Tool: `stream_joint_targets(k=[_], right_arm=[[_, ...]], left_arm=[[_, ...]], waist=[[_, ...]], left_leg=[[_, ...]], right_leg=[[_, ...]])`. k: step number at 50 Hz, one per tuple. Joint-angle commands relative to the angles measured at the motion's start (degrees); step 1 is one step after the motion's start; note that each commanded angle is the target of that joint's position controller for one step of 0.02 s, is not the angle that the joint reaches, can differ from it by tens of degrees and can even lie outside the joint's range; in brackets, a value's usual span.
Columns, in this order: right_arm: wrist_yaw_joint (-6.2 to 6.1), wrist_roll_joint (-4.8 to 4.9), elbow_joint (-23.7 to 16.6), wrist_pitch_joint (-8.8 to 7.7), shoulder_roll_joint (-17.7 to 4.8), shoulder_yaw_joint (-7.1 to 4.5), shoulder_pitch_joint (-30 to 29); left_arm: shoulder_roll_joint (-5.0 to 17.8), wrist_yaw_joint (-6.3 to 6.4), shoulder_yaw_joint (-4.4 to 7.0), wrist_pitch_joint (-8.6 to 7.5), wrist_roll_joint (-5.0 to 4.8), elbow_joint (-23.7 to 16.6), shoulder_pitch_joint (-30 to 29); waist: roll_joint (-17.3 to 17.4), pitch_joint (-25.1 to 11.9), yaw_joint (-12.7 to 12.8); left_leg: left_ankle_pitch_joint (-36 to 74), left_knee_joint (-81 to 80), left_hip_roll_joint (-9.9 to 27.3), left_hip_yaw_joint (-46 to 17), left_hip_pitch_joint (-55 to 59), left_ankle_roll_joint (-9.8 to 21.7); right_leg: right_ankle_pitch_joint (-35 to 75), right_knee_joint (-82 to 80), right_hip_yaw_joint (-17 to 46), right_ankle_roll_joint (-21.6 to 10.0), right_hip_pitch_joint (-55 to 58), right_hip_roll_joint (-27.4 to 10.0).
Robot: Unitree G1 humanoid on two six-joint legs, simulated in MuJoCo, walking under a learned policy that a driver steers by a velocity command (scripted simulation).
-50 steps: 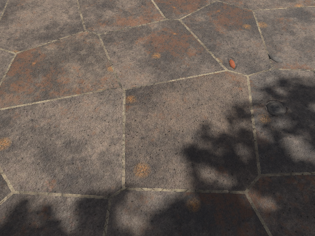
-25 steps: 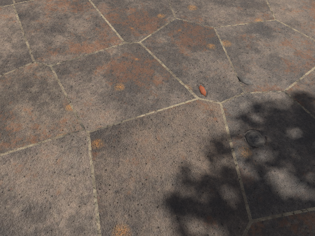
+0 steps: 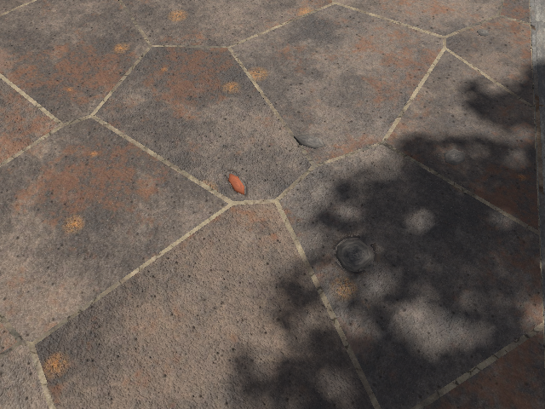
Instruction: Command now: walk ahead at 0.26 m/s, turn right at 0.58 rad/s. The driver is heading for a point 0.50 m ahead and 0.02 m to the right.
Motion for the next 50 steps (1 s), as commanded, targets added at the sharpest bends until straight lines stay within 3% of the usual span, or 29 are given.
stream_joint_targets(k=[1, 6, 11, 14, 15, 16, 17, 18, 19, 21, 23, 25, 27, 29, 30, 31, 32, 33, 34, 36, 39, 41, 44, 45, 46, 47, 48, 49, 50], right_arm=[[-0.59, -0.94, -3.8, 0.58, -6.7, -1.92, 2.3], [-0.59, -1.08, -5.1, 1.91, -3.6, -0.55, -2.1], [0.32, -0.39, -6.9, 2.24, -5.0, -0.82, -7.8], [0.73, -0.71, -6.2, 1.31, -6.0, -1.54, -4.5], [0.57, -1.45, -6.3, 0.77, -6.8, -1.74, -3.5], [0.06, -2.59, -7.0, 0.64, -10.0, -2.1, -2.1], [-0.02, -3.78, -5.8, 1.54, -10.6, -2.25, -1.1], [0.21, -2.01, -6.1, 1.86, -6.6, -1.35, -1.2], [0.37, -1.27, -6.5, 2.06, -5.0, -0.84, -2.0], [0.5, -0.85, -6.5, 2.89, -5.0, -0.55, -4.4], [0.41, -1.19, -6.0, 3.73, -4.8, -0.32, -6.6], [0.3, -1.17, -5.5, 4.31, -4.6, -0.37, -6.7], [0.19, -0.88, -4.5, 4.67, -5.6, -0.62, -4.6], [0.17, -0.3, -4.0, 4.95, -5.7, -0.43, -4.8], [0.23, -0.17, -3.4, 4.89, -4.6, 0.05, -3.5], [0.5, -0.4, -2.8, 4.53, -3.7, 0.48, -2.1], [0.7, -1.01, -3.1, 4.3, -3.4, 0.69, -2.8], [0.56, -0.78, -4.1, 3.94, -2.6, 0.76, -4.9], [0.43, -0.48, -4.5, 3.39, -3.7, 0.43, -7.3], [0.41, 0.66, -4.5, 2.17, -4.8, -0.47, -7.1], [1.85, 1.38, -4.8, 0.27, -3.3, -0.19, -7.5], [2.66, 1.17, -4.2, -0.33, -2.0, 0.28, -7.2], [2.69, 1.1, 0.3, 0.26, -3.7, -0.78, 3.1], [2.19, 1.27, 1.5, 0.49, -5.3, -1.3, 8.2], [1.6, 0.79, 2.1, 0.61, -11.2, -2.58, 13.6], [2.11, 0.38, 3.0, 0.55, -14.0, -3.34, 17.5], [2.09, 0.29, 2.4, 0.15, -10.5, -2.1, 13.8], [1.9, 0.18, 1.5, -0.07, -8.0, -1.36, 10.8], [1.84, -0.12, 0.9, -0.17, -7.0, -0.95, 8.8]], left_arm=[[8.1, 1.02, 2.16, -0.78, 0.78, -5.0, -1.3], [9.9, 3.04, 2.85, 0.99, -0.55, -4.0, 0.0], [9.4, 3.59, 2.7, 2.79, -0.53, -3.6, 1.5], [7.6, 3.73, 1.9, 2.8, -0.45, -4.1, -0.8], [5.9, 3.73, 1.33, 2.53, -0.14, -4.2, -0.1], [3.0, 3.76, 0.33, 2.09, 1.23, -4.7, 1.9], [2.5, 3.81, 0.12, 2.13, 0.51, -4.7, 8.7], [7.4, 3.83, 1.02, 2.46, 0.63, -3.1, 10.2], [10.2, 3.95, 1.98, 3.23, 0.06, -2.6, 6.4], [9.0, 4.43, 1.99, 4.72, 0.15, -2.4, 3.2], [5.5, 3.97, 0.97, 5.1, -0.13, -2.0, 3.2], [2.8, 3.68, -0.12, 4.66, 0.12, -1.5, 2.6], [3.0, 3.37, -0.24, 4.31, 0.1, -1.2, 1.5], [3.3, 3.05, -0.04, 4.16, 0.13, 0.4, 3.2], [3.0, 2.84, -0.19, 4.16, 0.43, 1.2, 4.3], [4.2, 2.84, -0.2, 4.16, 1.13, 0.9, 3.7], [7.2, 3.12, 0.34, 4.2, 1.59, 0.3, 3.8], [9.7, 2.82, 1.21, 4.01, 1.41, 1.6, 5.4], [9.6, 2.64, 1.14, 3.25, 1.39, 0.8, 4.8], [9.2, 3.23, 1.05, 1.53, 1.25, 1.6, 4.6], [7.5, 3.25, 0.71, -0.06, -0.5, 2.9, 7.5], [8.3, 2.98, 0.97, -0.07, -0.84, 2.9, 6.7], [7.3, 2.44, 0.72, 0.28, -0.56, 2.5, 4.9], [4.9, 2.3, -0.04, -0.03, -0.2, 2.1, 4.1], [0.4, 2.18, -1.33, -0.87, 0.5, -0.1, 3.6], [2.6, 2.76, -0.75, -2.06, -0.47, -2.2, 2.3], [6.3, 2.72, 0.39, -2.79, -1.69, -1.7, 2.4], [6.6, 2.34, 0.52, -3.1, -2.07, -1.1, 2.1], [5.8, 2.14, 0.47, -3.27, -1.59, -0.6, 1.8]], waist=[[-2.0, -9.7, -2.1], [-4.9, -11.4, -0.9], [-7.0, -10.8, 1.2], [-8.6, -10.3, -1.0], [-7.3, -10.9, -1.4], [0.8, -14.8, -0.4], [14.9, -17.2, 3.1], [11.7, -17.9, 2.2], [7.4, -14.6, 0.4], [4.7, -11.0, 0.4], [6.6, -9.3, 1.8], [9.0, -10.1, 0.9], [10.0, -11.4, -0.6], [9.2, -11.4, 0.6], [8.1, -11.9, 1.1], [5.9, -11.4, 0.5], [0.8, -9.5, -0.1], [-8.8, -6.7, 0.3], [-11.6, -2.3, 2.2], [-14.7, 1.6, 2.3], [-11.2, 1.0, 3.1], [-10.0, -0.8, 2.3], [-8.4, -4.5, -2.8], [-5.8, -6.2, -5.3], [8.4, -8.9, -6.4], [15.5, -9.5, -8.0], [9.4, -4.4, -5.9], [7.6, -1.3, -4.6], [6.0, -0.3, -3.7]], left_leg=[[3.4, -4.3, 2.1, -2.4, -6.3, -0.9], [17.4, -22.3, -2.3, -1.5, -2.3, -3.1], [18.7, -33.4, -4.9, -3.6, -0.1, -2.8], [22.4, -42.7, -4.2, -3.1, 5.1, -0.1], [31.8, -46.6, -1.2, -4.7, 10.6, 1.9], [51.0, -45.9, 9.1, -13.7, 19.6, 6.0], [60.8, -46.1, 19.5, -28.8, 27.6, 17.7], [50.3, -47.4, 20.7, -33.7, 26.8, 20.5], [44.1, -47.0, 17.4, -27.5, 24.7, 18.5], [34.3, -48.4, 13.2, -21.1, 19.3, 15.6], [29.5, -50.5, 8.6, -14.2, 13.4, 13.4], [29.6, -50.4, 6.6, -10.8, 13.3, 13.0], [28.3, -49.8, 7.4, -11.6, 15.3, 13.8], [23.3, -48.7, 7.2, -11.3, 14.0, 12.8], [13.0, -49.6, 6.0, -10.6, 11.4, 10.8], [1.6, -49.9, 4.4, -9.4, 6.3, 7.3], [-5.0, -45.9, 1.0, -5.6, 1.7, 4.5], [-3.8, -39.6, -4.9, 2.3, 2.9, 1.8], [0.8, -32.6, -6.5, 4.4, 1.5, 0.5], [0.1, -24.5, -4.1, 2.1, -3.9, 2.1], [-1.0, -27.2, -1.2, 0.4, -9.9, 4.8], [4.0, -34.9, -2.5, 2.8, -1.0, 5.0], [14.9, -42.2, -5.5, 5.1, 20.8, 4.5], [13.3, -43.6, -2.1, 0.7, 28.2, 5.6], [9.0, -48.9, 9.8, -16.8, 37.1, 10.8], [-1.6, -56.9, 18.7, -36.5, 38.4, 18.5], [-7.8, -57.9, 19.1, -36.1, 35.2, 18.8], [-7.6, -58.4, 16.4, -30.5, 32.4, 17.0], [-3.2, -59.2, 14.1, -25.7, 30.4, 15.6]], right_leg=[[36.4, -11.1, 17.1, -12.0, 10.4, -15.7], [35.5, -9.0, 12.1, -8.4, 7.0, -10.8], [23.2, -4.9, 18.8, -6.0, 9.6, -11.0], [17.0, 0.4, 22.1, -3.8, 11.5, -10.4], [13.1, 4.0, 21.2, -1.7, 9.9, -7.8], [0.4, 14.2, 15.9, 1.2, 5.4, -3.1], [-30.1, 24.5, 11.2, 5.1, -5.3, 3.6], [-31.4, 32.1, 12.4, 7.4, -7.8, 0.3], [-28.3, 36.9, 11.6, 8.6, -9.3, -0.6], [-23.4, 37.4, 10.9, 9.9, -9.5, -1.8], [-20.1, 28.8, 7.5, 10.3, -3.5, -2.9], [-18.8, 18.4, 4.1, 10.3, 1.4, -3.6], [-14.5, 10.3, 3.2, 9.8, 4.6, -4.0], [-5.2, -0.7, 1.8, 8.2, 10.0, -3.5], [-2.4, -6.1, 1.3, 6.8, 14.6, -3.3], [-1.6, -5.5, 3.9, 4.9, 18.7, -5.7], [-12.1, -6.1, 9.4, 1.5, 17.4, -10.4], [-30.5, -10.7, 14.2, -2.6, 8.7, -12.3], [-37.2, -17.8, 21.1, -4.8, 5.7, -15.7], [-30.7, -20.4, 26.1, -6.3, 8.0, -19.4], [-18.6, -18.0, 24.0, -6.3, 17.8, -19.6], [-12.4, -17.0, 19.2, -5.4, 15.2, -17.2], [-8.0, -11.9, 13.9, -3.0, 4.5, -13.7], [-7.1, -5.1, 11.0, -0.8, -0.1, -11.4], [-11.1, 13.5, 3.3, 3.6, -10.7, -4.8], [-23.3, 27.6, 3.7, 5.2, -20.7, -2.2], [-21.6, 34.9, 6.7, 4.2, -25.8, -6.1], [-16.0, 36.3, 6.2, 3.2, -27.3, -8.3], [-11.5, 35.5, 5.3, 2.8, -27.3, -9.6]])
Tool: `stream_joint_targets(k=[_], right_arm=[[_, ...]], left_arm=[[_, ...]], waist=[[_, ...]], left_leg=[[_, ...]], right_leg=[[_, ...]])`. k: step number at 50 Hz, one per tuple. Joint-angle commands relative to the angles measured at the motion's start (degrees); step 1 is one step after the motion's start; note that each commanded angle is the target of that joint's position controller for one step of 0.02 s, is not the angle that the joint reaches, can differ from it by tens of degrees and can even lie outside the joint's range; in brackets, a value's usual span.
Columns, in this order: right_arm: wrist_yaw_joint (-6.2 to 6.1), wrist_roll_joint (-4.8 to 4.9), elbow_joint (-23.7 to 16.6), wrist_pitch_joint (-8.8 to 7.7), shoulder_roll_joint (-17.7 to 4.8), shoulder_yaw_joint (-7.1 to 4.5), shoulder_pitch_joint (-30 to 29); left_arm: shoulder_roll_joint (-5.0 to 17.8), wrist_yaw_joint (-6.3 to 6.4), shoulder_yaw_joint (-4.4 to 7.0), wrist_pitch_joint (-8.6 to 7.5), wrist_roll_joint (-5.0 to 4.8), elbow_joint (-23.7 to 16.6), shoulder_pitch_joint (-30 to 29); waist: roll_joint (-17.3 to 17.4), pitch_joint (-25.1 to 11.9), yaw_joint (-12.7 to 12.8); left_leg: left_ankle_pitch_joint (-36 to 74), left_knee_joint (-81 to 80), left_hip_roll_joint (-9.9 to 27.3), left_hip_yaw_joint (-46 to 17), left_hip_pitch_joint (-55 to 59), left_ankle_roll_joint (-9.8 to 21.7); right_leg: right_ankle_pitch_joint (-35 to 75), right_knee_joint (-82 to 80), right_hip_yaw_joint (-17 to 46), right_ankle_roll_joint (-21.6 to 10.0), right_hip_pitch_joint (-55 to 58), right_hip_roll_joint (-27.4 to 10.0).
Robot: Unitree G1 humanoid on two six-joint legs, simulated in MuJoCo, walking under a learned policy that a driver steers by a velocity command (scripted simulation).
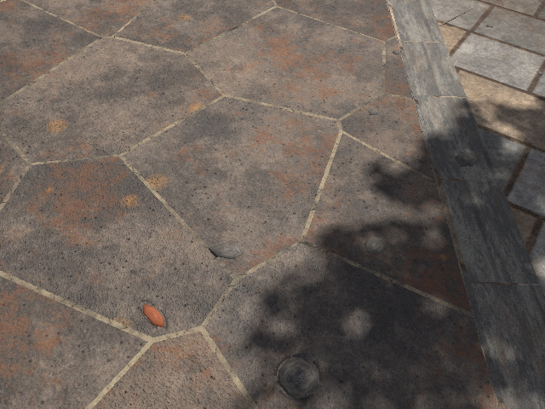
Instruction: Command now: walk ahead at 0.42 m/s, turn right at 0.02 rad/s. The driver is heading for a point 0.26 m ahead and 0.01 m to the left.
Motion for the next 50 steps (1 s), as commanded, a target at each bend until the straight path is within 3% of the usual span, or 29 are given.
stream_joint_targets(k=[1, 4, 6, 7, 10, 12, 14, 15, 16, 17, 18, 19, 20, 22, 24, 27, 29, 30, 31, 32, 33, 34, 37, 40, 50], right_arm=[[-0.4, -0.58, -1.6, -0.44, -7.0, -1.2, 3.7], [-1.09, -0.8, -1.9, 0.25, -7.3, -0.99, 2.2], [-1.88, -0.68, -1.5, 0.99, -8.0, -1.09, 1.9], [-2.18, -0.6, -1.1, 1.31, -8.4, -1.18, 2.5], [-2.54, -0.17, 0.5, 1.94, -9.2, -1.33, 5.2], [-2.62, 0.4, 0.8, 2.11, -9.2, -1.44, 4.0], [-2.74, 0.64, 0.8, 2.35, -9.0, -1.5, 2.0], [-2.62, 0.17, 1.2, 2.35, -7.6, -1.09, 3.5], [-2.4, -1.69, 0.5, 2.0, -4.7, 0.0, 8.1], [-2.0, -1.46, 2.3, 2.26, -0.5, 1.56, 15.5], [-1.76, -0.06, 3.2, 3.01, -5.4, 0.39, 13.4], [-2.02, 0.83, 2.0, 3.93, -7.2, -0.32, 8.9], [-2.62, 0.58, 1.7, 4.93, -6.5, -0.39, 6.0], [-3.66, -0.2, 1.7, 6.85, -5.4, -0.47, 5.6], [-4.23, -0.7, 2.8, 7.25, -3.6, -0.05, 7.1], [-3.91, -1.2, 4.1, 7.03, -3.0, 0.05, 7.7], [-3.48, -2.39, 4.1, 6.92, -3.0, 0.08, 6.8], [-3.61, -2.73, 3.0, 6.81, -4.2, 0.11, 5.1], [-3.89, -1.91, 3.0, 6.69, -7.7, -0.69, 2.6], [-3.87, -1.71, 2.9, 6.04, -5.9, -0.29, 0.6], [-3.87, -1.98, 3.1, 5.27, -4.1, 0.26, -0.7], [-3.77, -2.0, 3.3, 4.58, -3.7, 0.36, -1.5], [-3.5, -1.26, 4.5, 3.23, -3.6, 0.52, 0.5], [-3.56, -0.98, 5.6, 3.23, -3.9, 0.51, 1.9], [-3.34, -0.74, 8.0, 4.2, -3.2, 0.69, 1.4]], left_arm=[[5.9, -0.39, 1.63, -2.59, 0.29, -6.4, -7.2], [3.5, -0.97, 1.18, -2.27, 1.63, -6.3, -7.4], [1.0, -1.07, 0.18, -2.21, 1.77, -7.3, -10.1], [0.2, -1.25, -0.26, -2.25, 1.67, -7.7, -11.9], [1.5, -1.92, 0.0, -2.13, 1.3, -8.5, -14.8], [3.4, -2.24, 0.57, -2.17, 1.55, -8.5, -14.3], [5.5, -2.0, 1.65, -2.27, 2.32, -6.4, -8.6], [7.6, -1.52, 2.37, -2.36, 2.77, -5.3, -5.2], [11.8, -1.0, 3.03, -2.21, 3.71, -5.5, -2.1], [8.9, -0.84, 1.8, -1.36, 3.91, -5.4, -1.8], [5.7, -1.32, 1.0, -0.69, 2.56, -5.1, -2.0], [5.1, -1.48, 0.68, -0.43, 1.67, -5.3, -6.6], [4.0, -1.52, 0.21, -0.28, 1.75, -5.5, -10.3], [4.0, -1.4, 0.15, -0.02, 2.82, -5.4, -16.1], [4.1, -1.07, 0.29, 0.17, 3.49, -4.7, -17.6], [4.4, -0.39, 0.33, 0.59, 2.53, -3.2, -17.7], [2.5, -0.13, -0.35, 0.95, 2.16, -1.7, -16.6], [1.7, -0.17, -0.71, 1.08, 2.47, -0.8, -15.2], [2.2, -0.08, -0.35, 1.35, 2.41, -0.7, -13.6], [2.4, 0.18, -0.41, 1.41, 2.71, -0.4, -14.6], [2.2, 0.38, -0.35, 1.35, 2.63, 0.0, -14.4], [2.0, 0.59, -0.36, 1.38, 2.62, 0.9, -13.5], [2.4, 0.55, -0.21, 1.28, 2.43, 3.0, -12.4], [2.2, 0.32, -0.24, 1.16, 2.07, 4.7, -12.7], [3.2, 1.05, -0.03, 2.47, 1.55, 10.3, -12.7]], waist=[[7.4, 6.1, -3.1], [7.0, 4.6, -1.5], [6.3, 3.3, -1.6], [6.7, 2.8, -2.3], [7.4, 1.3, -3.2], [7.6, 0.9, -1.7], [6.4, -1.6, 2.1], [4.0, -4.2, 3.4], [-4.9, -11.7, 2.0], [-13.8, -19.9, -0.2], [-8.9, -19.5, 1.4], [-5.9, -11.6, 0.9], [-3.5, -7.2, 0.1], [-5.4, -2.8, -2.7], [-7.1, -2.8, -3.4], [-5.5, -4.6, -3.8], [-3.8, -2.8, -4.0], [-1.5, 0.1, -3.0], [5.5, 3.4, 0.1], [7.6, 4.6, 0.0], [8.8, 4.4, 0.6], [9.2, 3.9, 1.1], [5.5, 1.9, 0.1], [3.3, 0.0, -0.8], [1.6, -0.8, -0.8]], left_leg=[[-5.2, -18.7, 17.3, -24.7, 15.2, 9.4], [28.2, -17.8, 13.4, -12.6, 10.7, 8.4], [38.8, -16.4, 11.0, -6.3, 7.4, 7.4], [40.0, -15.9, 10.1, -4.5, 6.0, 6.9], [38.2, -14.5, 11.2, -4.9, 6.6, 6.3], [36.8, -12.1, 12.7, -6.2, 8.1, 5.3], [38.8, -5.1, 11.5, -5.9, 8.6, 3.5], [36.6, 2.0, 8.4, -4.6, 7.1, 1.6], [18.5, 14.8, 4.2, -3.0, -1.8, -1.4], [-19.8, 30.6, -0.8, -4.2, -10.5, -4.7], [-24.1, 35.5, 0.3, -8.4, -11.6, -5.3], [-21.6, 37.3, 2.2, -7.0, -15.3, -5.7], [-18.8, 35.7, 3.6, -6.2, -15.8, -6.1], [-14.3, 26.9, 5.7, -5.8, -9.0, -6.8], [-11.9, 19.3, 4.6, -3.7, -2.6, -7.0], [1.0, 8.0, 3.9, -2.0, 4.6, -5.3], [5.8, 2.1, 3.8, -1.9, 8.4, -3.4], [4.0, -2.7, 6.7, -5.5, 6.2, -1.8], [-9.0, -5.3, 7.6, -7.1, -3.7, 0.1], [-15.6, -8.1, 6.9, -7.4, -10.0, 0.1], [-15.1, -9.6, 7.0, -7.5, -11.8, -1.0], [-11.9, -9.7, 6.7, -7.2, -11.6, -2.1], [-1.8, -7.0, 5.9, -5.9, -6.0, -3.0], [6.5, -5.0, 5.4, -5.0, -2.2, -2.6], [16.2, -4.8, 4.6, -3.6, 1.1, -2.2]], right_leg=[[7.2, 7.1, 1.4, -1.4, -28.3, -5.6], [11.8, 0.1, -2.2, 1.3, -21.4, -4.7], [16.4, -9.4, -4.1, 2.7, -15.6, -3.3], [20.0, -14.3, -4.9, 2.8, -12.2, -2.3], [28.2, -21.9, -4.3, 2.2, -6.6, -0.1], [28.0, -24.7, -2.5, 0.4, -4.4, -0.1], [30.0, -28.6, -3.1, -1.9, 3.6, 1.4], [38.5, -30.8, -2.7, -3.3, 10.8, 0.2], [60.6, -25.6, 7.0, -8.0, 25.8, -10.1], [64.4, -27.2, 21.6, -17.9, 34.4, -21.8], [49.1, -31.4, 24.2, -17.9, 29.0, -20.2], [36.8, -34.4, 20.2, -15.5, 22.4, -17.8], [28.4, -36.8, 17.3, -13.5, 16.2, -15.5], [16.7, -41.2, 11.9, -10.4, 3.6, -11.8], [15.0, -42.2, 8.0, -10.2, -1.1, -9.6], [6.2, -41.9, 6.3, -9.6, -3.0, -9.0], [-4.8, -41.4, 4.8, -5.6, -6.5, -6.8], [-7.5, -39.7, 3.7, -2.8, -7.1, -4.9], [-4.3, -37.8, -0.1, -0.6, -2.3, -1.4], [1.6, -34.6, -1.1, 0.4, 4.0, -0.5], [6.1, -32.6, -1.3, 0.1, 7.4, -0.5], [9.3, -31.6, -1.4, -0.4, 9.1, -0.6], [15.8, -31.0, -1.2, -1.7, 8.6, -1.0], [23.2, -30.2, -1.3, -1.6, 9.3, -1.2], [30.0, -29.2, -1.5, -1.3, 12.3, -1.4]])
